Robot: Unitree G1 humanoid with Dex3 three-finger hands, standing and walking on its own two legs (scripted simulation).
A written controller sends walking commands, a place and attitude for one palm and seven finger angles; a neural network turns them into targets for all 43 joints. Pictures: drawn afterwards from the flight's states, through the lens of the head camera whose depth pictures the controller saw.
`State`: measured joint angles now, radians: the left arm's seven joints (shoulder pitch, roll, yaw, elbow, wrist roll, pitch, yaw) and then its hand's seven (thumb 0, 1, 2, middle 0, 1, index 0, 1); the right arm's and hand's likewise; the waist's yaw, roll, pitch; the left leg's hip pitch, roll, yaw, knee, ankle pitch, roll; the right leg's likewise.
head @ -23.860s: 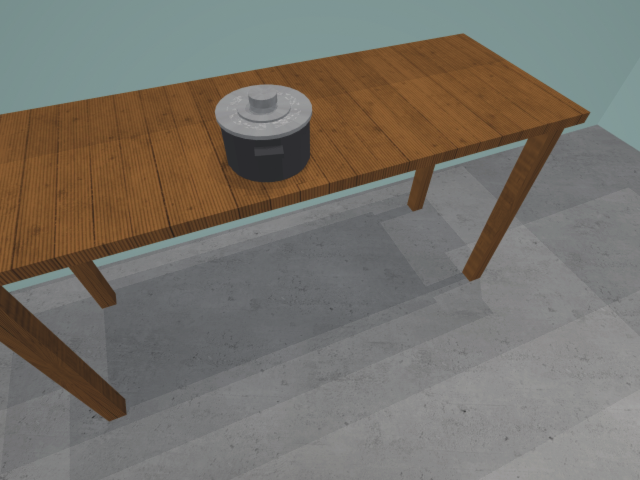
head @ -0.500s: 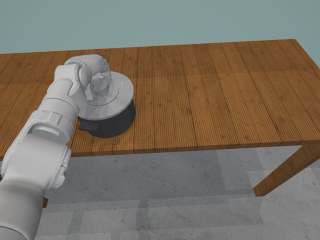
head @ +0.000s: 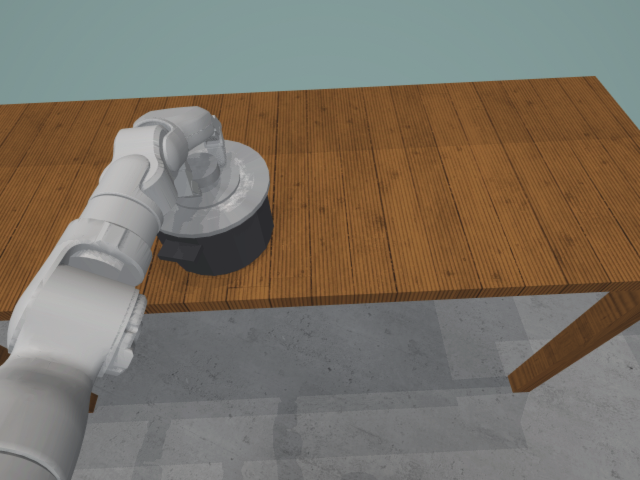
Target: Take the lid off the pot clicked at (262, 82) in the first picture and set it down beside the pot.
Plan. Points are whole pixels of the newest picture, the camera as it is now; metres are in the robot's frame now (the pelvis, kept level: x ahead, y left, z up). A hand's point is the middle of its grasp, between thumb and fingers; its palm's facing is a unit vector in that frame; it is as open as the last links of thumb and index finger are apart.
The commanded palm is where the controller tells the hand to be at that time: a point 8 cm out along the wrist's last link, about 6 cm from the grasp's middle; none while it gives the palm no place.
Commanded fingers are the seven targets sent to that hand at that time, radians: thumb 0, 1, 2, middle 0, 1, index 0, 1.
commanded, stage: close the fingers and squeeze the knob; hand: left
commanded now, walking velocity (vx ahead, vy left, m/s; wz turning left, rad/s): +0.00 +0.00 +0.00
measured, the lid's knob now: (199, 170) +0.51 +0.14 +0.10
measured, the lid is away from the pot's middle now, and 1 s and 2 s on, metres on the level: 0.00 0.00 0.01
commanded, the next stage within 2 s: lift the lid straight up in 0.76 s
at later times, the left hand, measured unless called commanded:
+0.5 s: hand (187, 171) +0.48 +0.14 +0.12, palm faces -0.40 -0.04 -0.91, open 8.6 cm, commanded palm +0.48 +0.15 +0.18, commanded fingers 0.00 0.41 0.94 -0.81 -1.11 -0.66 -1.03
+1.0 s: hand (185, 170) +0.48 +0.15 +0.12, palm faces -0.39 -0.04 -0.92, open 8.7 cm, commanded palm +0.48 +0.15 +0.19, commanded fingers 0.00 0.54 1.01 -0.90 -1.14 -0.74 -1.08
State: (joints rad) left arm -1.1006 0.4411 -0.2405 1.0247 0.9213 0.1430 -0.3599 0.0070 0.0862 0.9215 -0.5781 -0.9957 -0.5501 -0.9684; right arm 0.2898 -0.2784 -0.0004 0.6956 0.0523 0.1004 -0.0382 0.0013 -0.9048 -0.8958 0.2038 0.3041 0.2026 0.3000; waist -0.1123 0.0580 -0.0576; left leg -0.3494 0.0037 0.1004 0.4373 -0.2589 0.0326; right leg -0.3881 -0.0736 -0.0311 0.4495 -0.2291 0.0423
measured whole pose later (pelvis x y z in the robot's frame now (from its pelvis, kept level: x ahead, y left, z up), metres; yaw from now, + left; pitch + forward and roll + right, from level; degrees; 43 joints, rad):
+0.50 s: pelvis +0.00 +0.00 +0.00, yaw +0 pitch +10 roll +0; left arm -1.11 0.45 -0.24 1.05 0.92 0.14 -0.35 0.02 0.14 0.82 -0.69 -1.05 -0.54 -0.98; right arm 0.30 -0.28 0.00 0.70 0.06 0.10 -0.04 0.00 -0.90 -0.90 0.20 0.30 0.20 0.30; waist -0.12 0.05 -0.06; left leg -0.35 0.01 0.10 0.44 -0.26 0.03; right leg -0.39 -0.07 -0.03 0.45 -0.22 0.04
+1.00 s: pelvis +0.00 +0.00 +0.00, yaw +0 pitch +9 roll +0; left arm -1.07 0.46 -0.23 0.99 0.92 0.12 -0.36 -0.01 0.13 0.83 -0.72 -1.06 -0.55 -0.97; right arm 0.31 -0.28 -0.01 0.70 0.05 0.09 -0.04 0.00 -0.90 -0.90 0.20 0.30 0.20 0.30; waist -0.12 0.06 -0.06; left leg -0.33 0.00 0.10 0.43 -0.26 0.03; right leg -0.37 -0.07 -0.03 0.43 -0.22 0.04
